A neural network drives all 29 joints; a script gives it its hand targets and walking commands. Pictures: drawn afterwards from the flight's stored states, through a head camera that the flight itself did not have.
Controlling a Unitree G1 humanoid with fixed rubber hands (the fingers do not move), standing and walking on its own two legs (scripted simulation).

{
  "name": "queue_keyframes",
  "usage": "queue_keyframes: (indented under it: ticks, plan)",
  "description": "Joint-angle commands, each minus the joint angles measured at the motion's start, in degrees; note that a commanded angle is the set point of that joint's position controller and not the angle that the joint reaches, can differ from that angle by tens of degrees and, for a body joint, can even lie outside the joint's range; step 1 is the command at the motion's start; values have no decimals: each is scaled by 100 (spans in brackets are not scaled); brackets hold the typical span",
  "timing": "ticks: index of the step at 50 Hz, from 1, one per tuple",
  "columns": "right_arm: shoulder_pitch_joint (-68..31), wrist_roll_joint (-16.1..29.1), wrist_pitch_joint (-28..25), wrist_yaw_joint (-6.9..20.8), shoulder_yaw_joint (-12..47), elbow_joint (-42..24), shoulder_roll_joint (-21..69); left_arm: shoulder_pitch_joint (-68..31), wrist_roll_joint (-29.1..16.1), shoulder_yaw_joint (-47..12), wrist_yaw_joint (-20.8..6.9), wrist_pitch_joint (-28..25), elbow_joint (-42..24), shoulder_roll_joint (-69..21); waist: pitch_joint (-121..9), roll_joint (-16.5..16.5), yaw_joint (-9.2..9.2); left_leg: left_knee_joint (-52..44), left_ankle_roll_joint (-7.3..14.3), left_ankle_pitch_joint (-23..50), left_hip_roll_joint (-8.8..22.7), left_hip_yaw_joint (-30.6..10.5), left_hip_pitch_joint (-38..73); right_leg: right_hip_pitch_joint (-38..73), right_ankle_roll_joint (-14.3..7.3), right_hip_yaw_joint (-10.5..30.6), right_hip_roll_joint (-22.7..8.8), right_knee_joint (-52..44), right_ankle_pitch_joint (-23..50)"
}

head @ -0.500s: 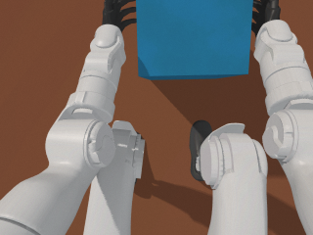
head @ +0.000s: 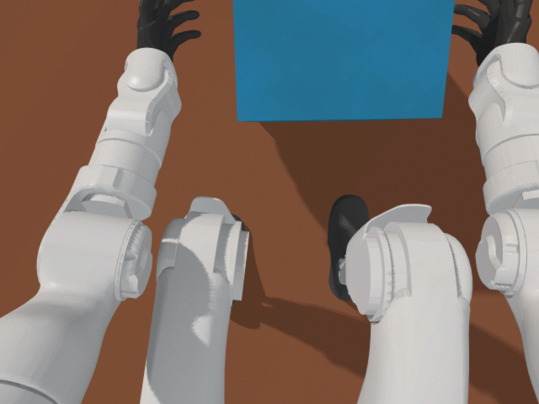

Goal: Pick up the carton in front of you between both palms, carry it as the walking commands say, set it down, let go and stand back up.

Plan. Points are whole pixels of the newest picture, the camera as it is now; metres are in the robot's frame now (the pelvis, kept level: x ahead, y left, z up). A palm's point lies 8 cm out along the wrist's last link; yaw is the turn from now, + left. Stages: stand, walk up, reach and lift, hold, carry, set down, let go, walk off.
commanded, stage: set down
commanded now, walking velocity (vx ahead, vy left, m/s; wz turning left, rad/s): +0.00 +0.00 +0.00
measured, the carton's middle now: (326, 43) +0.51 -0.07 -0.24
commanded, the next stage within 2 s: let go in 1.02 s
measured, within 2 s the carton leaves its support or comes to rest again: neither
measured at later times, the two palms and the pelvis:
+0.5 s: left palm out of the picture +0.51 +0.13 -0.01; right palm out of the picture +0.50 -0.26 -0.02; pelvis +0.02 +0.00 +0.11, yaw +0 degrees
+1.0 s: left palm out of the picture +0.51 +0.13 +0.14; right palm out of the picture +0.50 -0.27 +0.14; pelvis +0.04 -0.01 +0.24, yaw -2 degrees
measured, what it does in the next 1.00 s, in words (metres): rises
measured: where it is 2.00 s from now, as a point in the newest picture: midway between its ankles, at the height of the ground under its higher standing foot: (282, 272)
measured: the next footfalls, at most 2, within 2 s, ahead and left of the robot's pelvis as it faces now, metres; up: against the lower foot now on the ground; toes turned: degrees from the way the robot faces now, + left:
none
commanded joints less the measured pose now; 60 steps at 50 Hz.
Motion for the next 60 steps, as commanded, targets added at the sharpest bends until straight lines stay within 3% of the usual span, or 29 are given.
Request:
queue_keyframes:
  ticks: [1,7,14,21,34,52,60]
  plan:
    - [-1162,28,-19,42,-108,-877,-822,-1119,1,69,82,-20,-960,392,-7578,-175,-223,-1252,-10,1630,280,535,2530,4742,23,-175,-14,-733,1819]
    - [-718,-339,344,97,-430,-1824,-741,-526,380,433,287,326,-1838,202,-8509,-521,-133,-1818,72,1355,95,683,3028,5435,50,-437,135,-1230,1588]
    - [-232,-801,570,259,-757,-1740,-268,-140,782,847,183,472,-1575,-161,-7090,-510,-53,-2541,91,946,72,675,2381,4626,91,-442,210,-1986,1108]
    - [52,-980,554,335,-876,-1757,-138,144,886,930,76,415,-1578,-278,-7401,-514,-27,-3141,29,1125,87,701,2560,5051,114,-430,270,-2617,1332]
    - [507,-1112,848,460,-970,-2725,-63,750,936,972,-6,599,-2512,-239,-8424,-643,30,-4343,27,1602,79,764,3343,6940,171,-447,384,-3788,2034]
    - [1214,-1521,688,662,-1162,-2368,307,1480,1313,1208,-355,420,-2137,-492,-7443,-540,110,-6340,20,2161,230,472,4857,8112,100,-226,311,-5802,2455]
    - [2936,-1976,708,502,-1099,-2902,576,3066,1776,1006,-598,376,-2423,-330,-7737,-516,95,-7161,86,2617,249,406,6083,9661,93,-152,308,-6634,3090]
